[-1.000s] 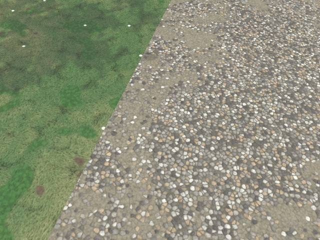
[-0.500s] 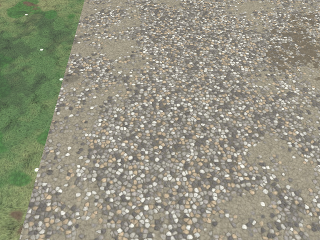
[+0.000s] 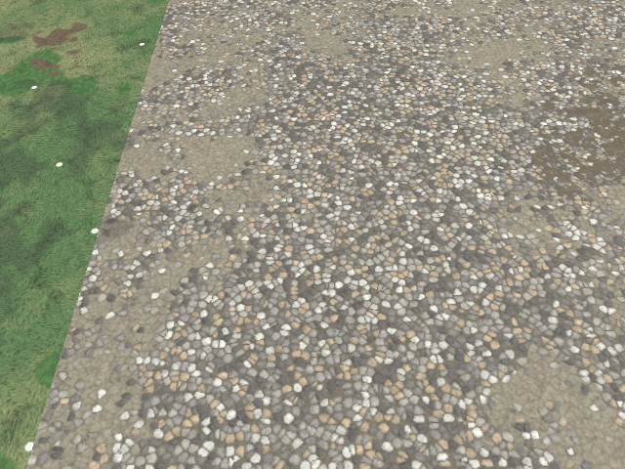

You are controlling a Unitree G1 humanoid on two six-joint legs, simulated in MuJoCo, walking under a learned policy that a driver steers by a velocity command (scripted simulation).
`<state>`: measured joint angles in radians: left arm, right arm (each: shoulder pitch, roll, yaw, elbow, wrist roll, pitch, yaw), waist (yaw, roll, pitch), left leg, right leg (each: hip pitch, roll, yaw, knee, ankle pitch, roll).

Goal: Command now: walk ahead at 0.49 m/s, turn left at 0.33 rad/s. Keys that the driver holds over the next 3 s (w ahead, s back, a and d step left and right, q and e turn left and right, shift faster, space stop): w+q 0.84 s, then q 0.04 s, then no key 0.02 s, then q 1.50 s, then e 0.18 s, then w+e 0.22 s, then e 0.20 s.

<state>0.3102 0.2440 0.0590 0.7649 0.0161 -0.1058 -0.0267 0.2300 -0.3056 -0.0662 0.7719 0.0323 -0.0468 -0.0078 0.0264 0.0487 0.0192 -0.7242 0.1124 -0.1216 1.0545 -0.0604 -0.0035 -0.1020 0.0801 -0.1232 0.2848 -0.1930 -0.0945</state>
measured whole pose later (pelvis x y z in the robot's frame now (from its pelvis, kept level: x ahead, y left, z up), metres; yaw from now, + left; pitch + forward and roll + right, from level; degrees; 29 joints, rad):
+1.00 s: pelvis +0.56 +0.08 +0.00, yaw +34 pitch +2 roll -1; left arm 0.27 0.26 0.06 0.76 0.01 -0.09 0.00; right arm 0.20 -0.31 -0.07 0.62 0.02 0.00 -0.01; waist 0.04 0.05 0.05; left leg -0.63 0.04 -0.05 1.09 -0.33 -0.03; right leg -0.21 0.01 -0.08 0.38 -0.19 -0.03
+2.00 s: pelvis +0.67 +0.15 +0.00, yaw +70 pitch +1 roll +0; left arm 0.15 0.28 0.06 0.71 0.00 0.02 0.03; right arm 0.18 -0.29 -0.08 0.58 0.02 0.08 0.00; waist 0.03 0.00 0.05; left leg -0.40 0.03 0.01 0.78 -0.39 -0.07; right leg -0.25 -0.09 -0.13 0.47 -0.23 0.01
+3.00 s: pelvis +0.68 +0.22 +0.00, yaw +74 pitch +2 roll +1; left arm 0.16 0.32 0.07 0.59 -0.03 0.01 -0.02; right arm 0.32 -0.28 -0.07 0.76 0.00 -0.03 -0.03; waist -0.06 -0.03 0.04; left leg -0.09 0.01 0.06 0.37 -0.31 0.01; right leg -0.58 -0.03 0.01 0.93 -0.34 0.05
